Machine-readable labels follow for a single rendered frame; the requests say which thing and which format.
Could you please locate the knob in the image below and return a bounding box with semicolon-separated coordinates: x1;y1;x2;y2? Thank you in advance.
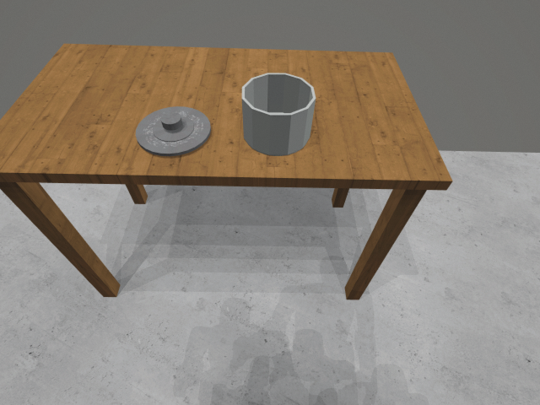
161;112;182;131

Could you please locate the lid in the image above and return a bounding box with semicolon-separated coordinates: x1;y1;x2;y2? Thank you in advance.
136;106;211;156

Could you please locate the pot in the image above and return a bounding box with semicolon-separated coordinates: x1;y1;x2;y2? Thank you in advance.
242;73;316;156

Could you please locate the table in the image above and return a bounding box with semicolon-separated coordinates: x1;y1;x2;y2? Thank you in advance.
0;44;453;300

